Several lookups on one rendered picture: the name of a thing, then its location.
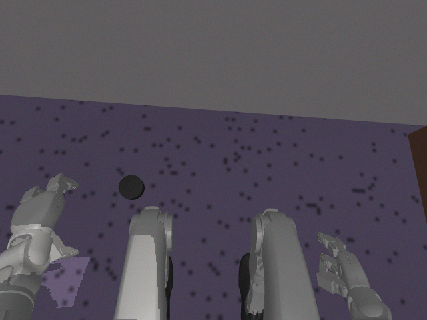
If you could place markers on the right robot arm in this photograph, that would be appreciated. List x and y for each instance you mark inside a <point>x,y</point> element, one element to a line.
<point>365,304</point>

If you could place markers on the right robot foot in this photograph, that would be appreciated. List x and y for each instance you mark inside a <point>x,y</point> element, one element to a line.
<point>244,285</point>

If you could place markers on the tin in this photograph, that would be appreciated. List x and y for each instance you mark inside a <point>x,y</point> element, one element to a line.
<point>131,187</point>

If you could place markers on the left robot arm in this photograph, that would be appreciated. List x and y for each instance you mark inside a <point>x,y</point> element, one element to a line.
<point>21,267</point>

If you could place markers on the left robot hand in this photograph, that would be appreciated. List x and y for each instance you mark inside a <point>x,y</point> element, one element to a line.
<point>41,210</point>

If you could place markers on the right robot hand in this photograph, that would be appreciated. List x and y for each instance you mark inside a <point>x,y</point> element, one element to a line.
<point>347,272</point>

